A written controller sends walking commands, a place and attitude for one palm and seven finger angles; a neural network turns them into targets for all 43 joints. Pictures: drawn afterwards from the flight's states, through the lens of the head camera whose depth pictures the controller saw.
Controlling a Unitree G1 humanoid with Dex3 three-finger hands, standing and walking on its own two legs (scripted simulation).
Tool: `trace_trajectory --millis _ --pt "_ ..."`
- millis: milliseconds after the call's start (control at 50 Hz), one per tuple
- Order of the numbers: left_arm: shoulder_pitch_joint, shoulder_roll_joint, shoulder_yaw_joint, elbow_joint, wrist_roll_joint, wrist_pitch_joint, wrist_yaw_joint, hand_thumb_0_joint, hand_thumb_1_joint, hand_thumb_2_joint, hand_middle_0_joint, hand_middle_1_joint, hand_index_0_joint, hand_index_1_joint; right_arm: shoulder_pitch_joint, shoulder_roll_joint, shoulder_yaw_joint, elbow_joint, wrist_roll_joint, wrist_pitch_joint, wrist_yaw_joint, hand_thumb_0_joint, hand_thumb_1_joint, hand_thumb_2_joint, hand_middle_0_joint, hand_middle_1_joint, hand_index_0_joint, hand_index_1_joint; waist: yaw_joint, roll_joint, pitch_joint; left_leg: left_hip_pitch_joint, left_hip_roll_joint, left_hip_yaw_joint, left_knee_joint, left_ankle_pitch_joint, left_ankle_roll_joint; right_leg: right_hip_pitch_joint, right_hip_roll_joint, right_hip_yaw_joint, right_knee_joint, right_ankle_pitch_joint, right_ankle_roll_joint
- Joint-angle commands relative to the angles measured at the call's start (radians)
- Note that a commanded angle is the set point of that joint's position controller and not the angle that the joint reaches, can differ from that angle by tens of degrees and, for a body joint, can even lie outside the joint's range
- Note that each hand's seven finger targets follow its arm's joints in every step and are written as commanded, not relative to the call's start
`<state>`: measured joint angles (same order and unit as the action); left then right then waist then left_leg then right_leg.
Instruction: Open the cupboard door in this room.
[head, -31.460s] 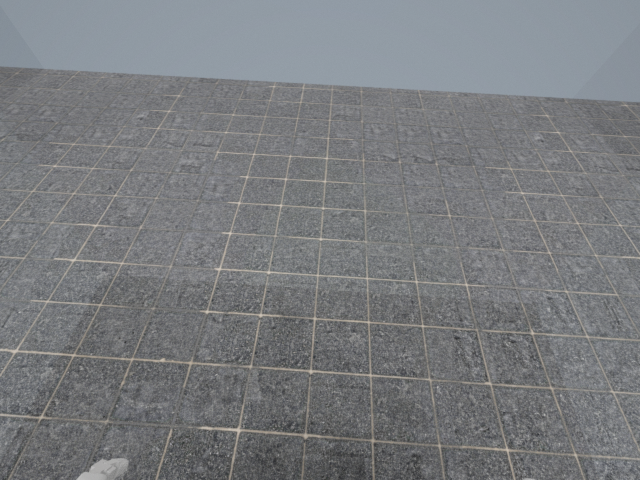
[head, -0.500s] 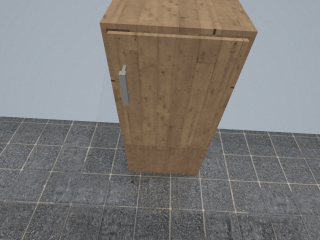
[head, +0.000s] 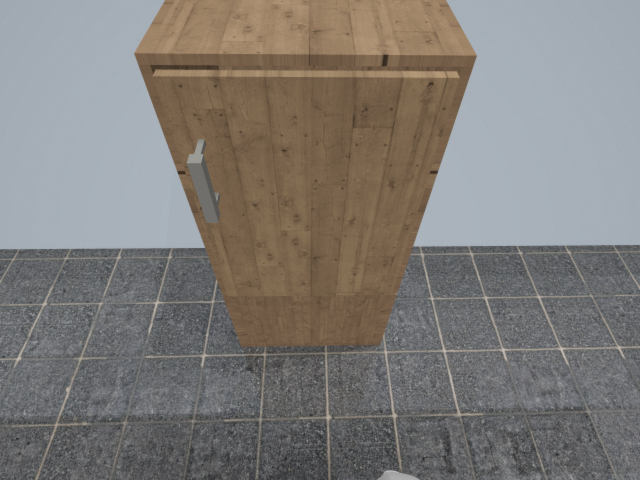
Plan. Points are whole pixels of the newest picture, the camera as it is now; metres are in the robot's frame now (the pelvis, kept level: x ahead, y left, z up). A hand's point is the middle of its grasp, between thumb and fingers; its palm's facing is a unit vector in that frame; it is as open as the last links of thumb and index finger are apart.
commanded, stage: come to a stop and stand still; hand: left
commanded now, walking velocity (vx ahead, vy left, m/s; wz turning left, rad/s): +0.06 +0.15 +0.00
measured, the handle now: (207, 182) +0.54 +0.22 +0.03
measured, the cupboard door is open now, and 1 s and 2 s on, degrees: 0 0 0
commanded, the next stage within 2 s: look again from close up in 0.90 s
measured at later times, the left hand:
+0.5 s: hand out of the picture -0.04 +0.16 -0.16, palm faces +0.16 -0.96 -0.24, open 7.3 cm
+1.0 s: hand out of the picture -0.04 +0.17 -0.17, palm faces +0.11 -0.98 -0.19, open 7.3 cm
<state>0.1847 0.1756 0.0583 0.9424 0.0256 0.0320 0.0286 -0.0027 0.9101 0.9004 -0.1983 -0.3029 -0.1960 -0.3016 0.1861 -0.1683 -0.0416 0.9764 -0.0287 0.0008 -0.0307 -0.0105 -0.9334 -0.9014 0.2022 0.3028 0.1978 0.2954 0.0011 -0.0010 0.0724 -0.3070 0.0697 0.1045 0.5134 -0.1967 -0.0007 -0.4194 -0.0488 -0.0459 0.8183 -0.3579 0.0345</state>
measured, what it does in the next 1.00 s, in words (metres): steps on the spot: right foot, then left foot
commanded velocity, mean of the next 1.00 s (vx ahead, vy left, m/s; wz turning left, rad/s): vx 0.03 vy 0.07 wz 0.00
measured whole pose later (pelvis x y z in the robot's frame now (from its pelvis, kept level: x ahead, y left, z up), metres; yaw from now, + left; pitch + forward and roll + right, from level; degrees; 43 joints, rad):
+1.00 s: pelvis -0.02 +0.00 +0.01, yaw +3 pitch -1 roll +1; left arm 0.29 0.13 0.01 1.12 0.01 -0.01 0.03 0.01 0.93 0.90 -0.20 -0.30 -0.20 -0.30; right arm 0.31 -0.13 0.01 1.11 -0.01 -0.01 -0.04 0.01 -0.94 -0.90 0.20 0.30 0.20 0.29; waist 0.01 0.00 0.01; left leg -0.15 -0.01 0.07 0.44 -0.27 0.02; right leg -0.21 -0.02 -0.05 0.48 -0.25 -0.02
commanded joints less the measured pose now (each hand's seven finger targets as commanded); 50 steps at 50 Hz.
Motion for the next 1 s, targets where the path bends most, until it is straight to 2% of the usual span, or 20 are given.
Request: trace_trajectory --millis 0,20,40,60,140,220,320,440,500,520,540,560,580,600,620,740,780,860,960,980 --pt "0.23 0.052 0.01 0.0 0.004 -0.03 0.004 0.0 0.9 0.9 -0.2 -0.3 -0.2 -0.3 0.048 -0.117 -0.038 -0.053 0.003 0.008 0.013 0.0 -0.9 -0.9 0.2 0.3 0.2 0.3 0.052 0.061 -0.141 -0.083 0.108 -0.096 0.013 -0.016 0.078 0.286 -0.01 -0.012 -0.327 0.18 -0.002" --pt "0.211 0.129 0.014 -0.011 0.015 -0.048 0.01 0.0 0.9 0.9 -0.2 -0.3 -0.2 -0.3 0.088 -0.043 -0.025 -0.059 0.012 0.013 0.018 0.0 -0.9 -0.9 0.2 0.3 0.2 0.3 0.038 -0.182 -0.135 -0.137 -0.002 -0.033 0.174 -0.246 0.012 0.276 -0.182 0.175 -0.462 0.237 -0.042" --pt "0.175 0.204 0.023 -0.041 0.012 -0.046 0.009 0.0 0.9 0.9 -0.2 -0.3 -0.2 -0.3 0.082 -0.024 -0.024 -0.085 0.013 0.024 0.018 0.0 -0.9 -0.9 0.2 0.3 0.2 0.3 0.038 -0.313 -0.102 -0.196 -0.059 -0.061 0.323 -0.393 -0.011 0.189 -0.356 0.378 -0.53 0.295 -0.125" --pt "0.148 0.207 0.015 -0.056 0.008 -0.042 0.006 0.0 0.9 0.9 -0.2 -0.3 -0.2 -0.3 0.071 -0.05 -0.029 -0.084 0.009 0.035 0.019 0.0 -0.9 -0.9 0.2 0.3 0.2 0.3 0.039 -0.223 -0.091 -0.173 -0.044 -0.124 0.423 -0.38 -0.006 0.105 -0.376 0.369 -0.568 0.144 -0.186" --pt "0.045 0.147 0.014 -0.079 -0.002 -0.052 0.01 0.0 0.9 0.9 -0.2 -0.3 -0.2 -0.3 0.12 -0.089 -0.033 -0.022 0.0 0.042 0.037 0.0 -0.9 -0.9 0.2 0.3 0.2 0.3 -0.003 -0.224 -0.028 -0.243 -0.027 -0.117 0.598 -0.142 -0.03 0.124 -0.261 0.25 -0.581 0.103 -0.135" --pt "0.12 0.162 0.027 -0.057 -0.003 -0.053 0.012 0.0 0.9 0.9 -0.2 -0.3 -0.2 -0.3 0.1 -0.085 -0.028 -0.017 0.002 0.042 0.042 0.0 -0.9 -0.9 0.2 0.3 0.2 0.3 0.038 -0.129 -0.033 -0.279 -0.031 -0.093 0.553 -0.123 -0.054 0.228 -0.277 0.236 -0.586 0.092 -0.173" --pt "0.182 0.173 0.032 -0.018 0.003 -0.051 0.012 0.0 0.9 0.9 -0.2 -0.3 -0.2 -0.3 0.076 -0.065 -0.017 -0.025 0.003 0.042 0.043 0.0 -0.9 -0.9 0.2 0.3 0.2 0.3 0.062 -0.135 -0.058 -0.258 -0.028 -0.074 0.42 -0.173 -0.054 0.295 -0.293 0.263 -0.611 0.038 -0.204" --pt "0.154 0.185 0.036 0.007 0.012 -0.038 0.006 0.0 0.9 0.9 -0.2 -0.3 -0.2 -0.3 0.105 -0.048 -0.004 -0.019 0.01 0.034 0.043 0.0 -0.9 -0.9 0.2 0.3 0.2 0.3 0.045 -0.172 -0.062 -0.06 -0.048 -0.045 0.209 -0.214 -0.022 0.16 -0.265 0.231 -0.648 -0.071 -0.2" --pt "0.119 0.179 0.035 0.025 0.002 -0.027 0.002 0.0 0.9 0.9 -0.2 -0.3 -0.2 -0.3 0.227 -0.031 0.005 0.024 0.013 0.018 0.033 0.0 -0.9 -0.9 0.2 0.3 0.2 0.3 -0.015 -0.153 -0.091 0.161 -0.079 -0.006 -0.027 -0.089 -0.006 0.067 -0.189 0.145 -0.582 -0.082 -0.142" --pt "0.118 0.151 0.027 0.027 0.001 -0.024 0.002 0.0 0.9 0.9 -0.2 -0.3 -0.2 -0.3 0.26 -0.034 0.008 0.039 0.017 0.011 0.026 0.0 -0.9 -0.9 0.2 0.3 0.2 0.3 -0.026 -0.11 -0.091 0.239 -0.055 -0.013 -0.128 -0.061 -0.006 0.027 -0.151 0.107 -0.507 -0.081 -0.112" --pt "0.132 0.101 0.012 0.033 -0.006 -0.021 0.0 0.0 0.9 0.9 -0.2 -0.3 -0.2 -0.3 0.272 -0.072 0.004 0.042 0.014 0.003 0.018 0.0 -0.9 -0.9 0.2 0.3 0.2 0.3 -0.024 0.047 -0.08 0.249 0.018 -0.091 -0.206 -0.081 0.007 0.0 -0.093 0.057 -0.388 -0.049 -0.084" --pt "0.149 0.044 0.0 0.027 -0.012 -0.019 -0.004 0.0 0.9 0.9 -0.2 -0.3 -0.2 -0.3 0.249 -0.129 -0.004 0.021 0.006 0.0 0.011 0.0 -0.9 -0.9 0.2 0.3 0.2 0.3 -0.013 0.256 -0.045 0.174 0.183 -0.31 -0.303 -0.145 0.066 -0.063 -0.019 -0.02 -0.254 -0.083 -0.047" --pt "0.139 0.034 -0.005 0.021 -0.007 -0.021 -0.005 0.0 0.9 0.9 -0.2 -0.3 -0.2 -0.3 0.206 -0.151 -0.004 -0.004 0.004 0.004 0.005 0.0 -0.9 -0.9 0.2 0.3 0.2 0.3 -0.003 0.268 0.006 0.065 0.251 -0.366 -0.358 -0.143 0.134 -0.058 -0.008 -0.038 -0.168 -0.123 -0.037" --pt "0.148 0.031 -0.007 0.024 -0.006 -0.028 -0.008 0.0 0.9 0.9 -0.2 -0.3 -0.2 -0.3 0.16 -0.144 0.003 -0.02 -0.003 0.005 0.003 0.0 -0.9 -0.9 0.2 0.3 0.2 0.3 0.018 0.189 0.021 -0.024 0.241 -0.316 -0.338 -0.119 0.155 0.004 -0.011 -0.019 -0.107 -0.09 -0.042" --pt "0.147 0.024 -0.01 0.055 0.005 -0.02 -0.007 0.0 0.9 0.9 -0.2 -0.3 -0.2 -0.3 0.116 -0.104 0.013 -0.006 -0.001 -0.005 -0.002 0.0 -0.9 -0.9 0.2 0.3 0.2 0.3 0.031 0.25 0.018 -0.067 0.195 -0.288 -0.357 -0.125 0.141 0.05 -0.018 -0.003 -0.069 -0.081 -0.044" --pt "0.15 0.004 -0.026 0.1 -0.006 -0.035 -0.007 0.0 0.9 0.9 -0.2 -0.3 -0.2 -0.3 0.164 -0.085 0.024 0.032 0.007 -0.023 -0.017 0.0 -0.9 -0.9 0.2 0.3 0.2 0.3 0.018 0.086 -0.016 0.105 0.138 -0.187 -0.203 0.365 0.137 0.115 -0.018 0.002 -0.235 0.013 -0.021" --pt "0.203 0.017 -0.026 0.129 -0.006 -0.046 -0.002 0.0 0.9 0.9 -0.2 -0.3 -0.2 -0.3 0.16 -0.072 0.025 0.044 0.015 -0.026 -0.017 0.0 -0.9 -0.9 0.2 0.3 0.2 0.3 0.038 0.018 -0.044 0.073 0.091 -0.158 -0.135 0.268 0.087 0.241 -0.035 0.043 -0.404 0.203 -0.026" --pt "0.194 0.051 -0.032 0.155 -0.012 -0.061 0.004 0.0 0.9 0.9 -0.2 -0.3 -0.2 -0.3 0.171 -0.043 0.031 0.075 0.018 -0.024 -0.009 0.0 -0.9 -0.9 0.2 0.3 0.2 0.3 0.01 -0.115 -0.064 0.086 0.026 -0.113 -0.121 0.096 0.024 0.271 -0.1 0.112 -0.402 0.426 -0.082" --pt "0.17 0.032 -0.04 0.156 -0.016 -0.055 0.009 0.0 0.9 0.9 -0.2 -0.3 -0.2 -0.3 0.19 -0.03 0.041 0.119 0.018 -0.023 -0.009 0.0 -0.9 -0.9 0.2 0.3 0.2 0.3 0.01 -0.02 -0.009 0.095 0.036 -0.12 -0.167 0.086 0.025 0.236 -0.069 0.091 -0.428 0.304 -0.072" --pt "0.256 0.078 -0.046 0.188 -0.004 -0.072 0.048 0.0 0.9 0.9 -0.2 -0.3 -0.2 -0.3 0.068 -0.096 0.03 0.045 0.026 -0.033 0.007 0.0 -0.9 -0.9 0.2 0.3 0.2 0.3 0.05 -0.075 0.053 0.017 0.042 -0.083 0.016 0.059 0.0 0.2 -0.112 0.139 -0.421 0.58 -0.057"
